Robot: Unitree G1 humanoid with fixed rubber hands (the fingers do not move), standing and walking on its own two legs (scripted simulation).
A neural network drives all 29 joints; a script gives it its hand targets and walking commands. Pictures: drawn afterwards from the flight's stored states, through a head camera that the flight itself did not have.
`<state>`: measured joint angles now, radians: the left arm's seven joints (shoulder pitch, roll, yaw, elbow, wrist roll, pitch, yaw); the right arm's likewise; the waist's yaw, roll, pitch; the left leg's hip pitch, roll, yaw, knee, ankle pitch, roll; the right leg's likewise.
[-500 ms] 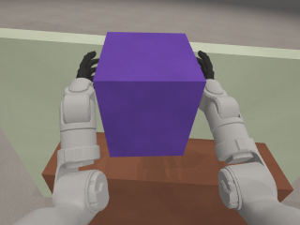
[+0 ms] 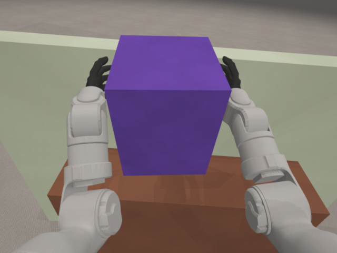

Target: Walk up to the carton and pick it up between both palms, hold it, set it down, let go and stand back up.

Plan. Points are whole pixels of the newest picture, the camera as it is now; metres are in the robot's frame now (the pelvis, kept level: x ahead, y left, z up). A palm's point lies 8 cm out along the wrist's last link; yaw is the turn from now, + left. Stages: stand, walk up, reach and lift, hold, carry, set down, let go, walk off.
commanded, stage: hold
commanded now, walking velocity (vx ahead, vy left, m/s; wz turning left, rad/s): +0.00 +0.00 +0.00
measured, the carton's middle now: (164, 107) +0.37 +0.00 +0.21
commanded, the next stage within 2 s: none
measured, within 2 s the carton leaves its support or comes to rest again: neither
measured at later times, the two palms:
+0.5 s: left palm (96, 92) +0.36 +0.14 +0.25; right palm (230, 92) +0.36 -0.15 +0.26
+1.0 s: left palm (95, 92) +0.36 +0.15 +0.25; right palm (230, 92) +0.36 -0.15 +0.26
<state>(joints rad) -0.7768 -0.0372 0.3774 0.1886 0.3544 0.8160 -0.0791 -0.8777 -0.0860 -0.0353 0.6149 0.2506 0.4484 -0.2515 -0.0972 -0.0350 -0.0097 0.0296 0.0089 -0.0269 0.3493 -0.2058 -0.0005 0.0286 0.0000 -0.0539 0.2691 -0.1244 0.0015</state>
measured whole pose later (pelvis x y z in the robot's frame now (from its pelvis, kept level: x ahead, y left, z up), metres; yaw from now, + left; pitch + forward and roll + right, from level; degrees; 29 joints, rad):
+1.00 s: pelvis +0.00 +0.00 +0.00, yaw +0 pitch -10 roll -1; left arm -0.77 -0.04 0.38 0.18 0.35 0.82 -0.08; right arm -0.87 -0.08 -0.04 0.61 0.25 0.45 -0.25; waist -0.10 -0.03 -0.01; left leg 0.03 0.01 -0.03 0.35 -0.20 0.00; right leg 0.03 0.00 -0.05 0.27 -0.13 0.00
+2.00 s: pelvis +0.00 +0.00 +0.00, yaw +1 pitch -10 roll -1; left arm -0.76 -0.04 0.37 0.17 0.35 0.82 -0.08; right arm -0.86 -0.09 -0.03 0.60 0.26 0.45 -0.25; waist -0.10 -0.04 -0.01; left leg 0.03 0.01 -0.03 0.35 -0.21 0.00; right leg 0.04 0.00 -0.05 0.27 -0.13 0.00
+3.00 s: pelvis +0.00 +0.00 +0.00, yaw +1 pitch -10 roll -1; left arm -0.77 -0.04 0.37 0.18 0.35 0.81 -0.08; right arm -0.87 -0.08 -0.04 0.61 0.26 0.45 -0.25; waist -0.10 -0.04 -0.01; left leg 0.03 0.01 -0.02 0.35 -0.20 0.00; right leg 0.03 0.00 -0.04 0.27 -0.13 0.00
